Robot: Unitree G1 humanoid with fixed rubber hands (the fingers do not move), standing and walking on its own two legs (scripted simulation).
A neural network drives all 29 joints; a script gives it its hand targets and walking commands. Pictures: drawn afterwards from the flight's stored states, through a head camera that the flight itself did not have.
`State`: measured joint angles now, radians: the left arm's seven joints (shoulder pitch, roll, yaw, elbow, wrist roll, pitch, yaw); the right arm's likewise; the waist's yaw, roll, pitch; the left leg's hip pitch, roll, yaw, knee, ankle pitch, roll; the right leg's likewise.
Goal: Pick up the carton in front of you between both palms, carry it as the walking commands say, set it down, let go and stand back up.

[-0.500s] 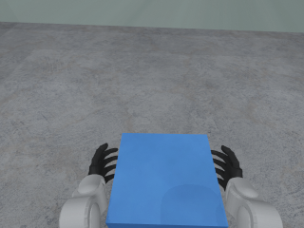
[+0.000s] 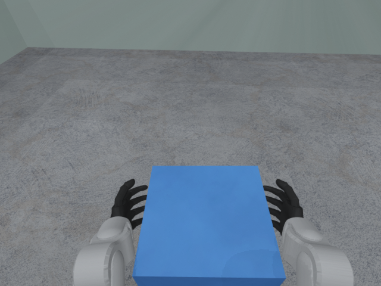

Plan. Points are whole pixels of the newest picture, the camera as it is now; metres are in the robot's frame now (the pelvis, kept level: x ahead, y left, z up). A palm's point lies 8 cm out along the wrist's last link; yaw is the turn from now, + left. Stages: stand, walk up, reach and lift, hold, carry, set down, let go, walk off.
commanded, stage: carry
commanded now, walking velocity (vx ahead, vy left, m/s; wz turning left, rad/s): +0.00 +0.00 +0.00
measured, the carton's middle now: (204, 242) +0.23 +0.00 +0.00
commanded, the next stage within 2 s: hold in 1.78 s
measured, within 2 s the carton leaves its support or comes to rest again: neither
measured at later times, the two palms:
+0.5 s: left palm (120, 236) +0.21 +0.16 +0.06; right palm (283, 237) +0.21 -0.14 +0.06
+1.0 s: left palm (122, 229) +0.24 +0.16 +0.04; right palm (274, 231) +0.24 -0.13 +0.04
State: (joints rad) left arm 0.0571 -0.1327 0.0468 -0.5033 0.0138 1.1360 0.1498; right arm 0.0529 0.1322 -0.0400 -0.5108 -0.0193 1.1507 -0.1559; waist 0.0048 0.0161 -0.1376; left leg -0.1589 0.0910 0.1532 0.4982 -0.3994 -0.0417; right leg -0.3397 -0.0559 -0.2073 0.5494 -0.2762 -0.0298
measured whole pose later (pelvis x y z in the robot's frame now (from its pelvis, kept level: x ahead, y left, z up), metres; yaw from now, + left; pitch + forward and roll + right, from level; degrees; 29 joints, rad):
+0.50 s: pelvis -0.04 +0.01 +0.00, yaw +0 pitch +1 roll +0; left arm -0.06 -0.13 0.08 -0.17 0.14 1.00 0.08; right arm -0.07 0.13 -0.07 -0.16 -0.14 1.00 -0.08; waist 0.00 0.01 -0.11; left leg -0.16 0.07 0.16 0.50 -0.35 -0.02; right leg -0.33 -0.07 -0.19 0.50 -0.20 -0.02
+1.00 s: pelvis -0.06 +0.02 +0.00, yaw +0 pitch +2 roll +0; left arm -0.24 -0.15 0.18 0.16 0.23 0.69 0.03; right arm -0.24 0.15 -0.17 0.15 -0.23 0.70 -0.05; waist 0.00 0.01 -0.05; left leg -0.22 0.06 0.16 0.53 -0.33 0.00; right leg -0.37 -0.09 -0.19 0.50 -0.16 -0.02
